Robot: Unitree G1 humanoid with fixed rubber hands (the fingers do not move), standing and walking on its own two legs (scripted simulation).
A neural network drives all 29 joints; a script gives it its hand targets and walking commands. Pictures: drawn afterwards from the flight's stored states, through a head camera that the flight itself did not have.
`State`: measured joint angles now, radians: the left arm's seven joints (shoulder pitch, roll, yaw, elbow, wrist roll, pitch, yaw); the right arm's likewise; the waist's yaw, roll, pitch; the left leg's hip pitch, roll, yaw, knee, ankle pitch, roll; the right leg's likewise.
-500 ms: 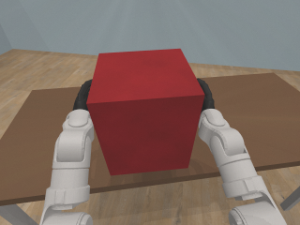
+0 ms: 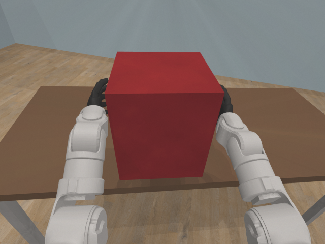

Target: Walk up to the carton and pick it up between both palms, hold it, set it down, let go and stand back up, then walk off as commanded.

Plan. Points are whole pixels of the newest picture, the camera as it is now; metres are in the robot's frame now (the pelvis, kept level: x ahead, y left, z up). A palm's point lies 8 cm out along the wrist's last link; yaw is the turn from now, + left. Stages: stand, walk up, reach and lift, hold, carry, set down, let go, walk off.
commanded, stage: hold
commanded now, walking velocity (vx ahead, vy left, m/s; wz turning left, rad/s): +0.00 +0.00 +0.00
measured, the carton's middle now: (160, 115) +0.40 +0.01 +0.17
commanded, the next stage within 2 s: none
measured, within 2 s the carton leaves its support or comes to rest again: neither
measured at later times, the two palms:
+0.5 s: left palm (106, 112) +0.40 +0.15 +0.17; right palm (222, 115) +0.41 -0.15 +0.17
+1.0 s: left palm (93, 120) +0.36 +0.17 +0.18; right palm (220, 119) +0.37 -0.13 +0.19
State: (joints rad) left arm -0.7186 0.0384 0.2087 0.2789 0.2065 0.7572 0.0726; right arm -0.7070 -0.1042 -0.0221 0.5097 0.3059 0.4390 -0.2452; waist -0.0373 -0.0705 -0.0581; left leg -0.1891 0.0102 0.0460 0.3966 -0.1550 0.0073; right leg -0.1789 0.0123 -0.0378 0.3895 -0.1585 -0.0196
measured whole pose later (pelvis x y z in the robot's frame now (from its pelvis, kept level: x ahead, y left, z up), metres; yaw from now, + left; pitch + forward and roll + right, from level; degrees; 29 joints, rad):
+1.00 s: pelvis +0.00 +0.00 +0.00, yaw +0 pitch -7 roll +0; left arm -0.67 0.03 0.24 0.25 0.23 0.80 0.01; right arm -0.70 -0.08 0.00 0.51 0.29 0.47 -0.27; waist -0.03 -0.08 0.00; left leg -0.11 0.01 0.04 0.38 -0.15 0.01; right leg -0.11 0.01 -0.03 0.39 -0.17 -0.01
